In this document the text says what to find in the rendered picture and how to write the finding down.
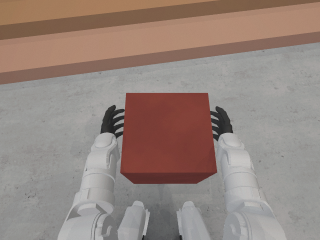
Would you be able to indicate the robot thigh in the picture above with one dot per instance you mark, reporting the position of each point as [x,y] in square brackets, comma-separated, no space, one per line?
[134,224]
[191,224]

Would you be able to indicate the carton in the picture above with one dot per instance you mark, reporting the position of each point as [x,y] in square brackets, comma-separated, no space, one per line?
[167,138]

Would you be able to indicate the right robot hand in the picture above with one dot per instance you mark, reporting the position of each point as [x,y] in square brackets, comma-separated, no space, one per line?
[223,123]

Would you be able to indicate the left robot upper arm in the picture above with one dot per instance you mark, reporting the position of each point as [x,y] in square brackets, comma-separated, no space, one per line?
[96,226]

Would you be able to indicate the left robot hand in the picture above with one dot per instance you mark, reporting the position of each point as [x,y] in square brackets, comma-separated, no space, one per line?
[109,121]

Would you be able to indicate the right robot forearm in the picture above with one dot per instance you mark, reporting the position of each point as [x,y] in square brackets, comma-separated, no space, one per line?
[242,191]

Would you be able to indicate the left robot forearm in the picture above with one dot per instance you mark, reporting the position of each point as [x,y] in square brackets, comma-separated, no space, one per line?
[96,192]

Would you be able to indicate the right robot upper arm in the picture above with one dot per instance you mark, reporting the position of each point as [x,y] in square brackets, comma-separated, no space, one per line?
[243,225]

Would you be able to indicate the right robot thigh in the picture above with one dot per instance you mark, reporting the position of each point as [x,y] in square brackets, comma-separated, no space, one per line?
[191,224]

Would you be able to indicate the left robot thigh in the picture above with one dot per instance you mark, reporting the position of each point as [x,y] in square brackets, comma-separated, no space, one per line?
[134,224]

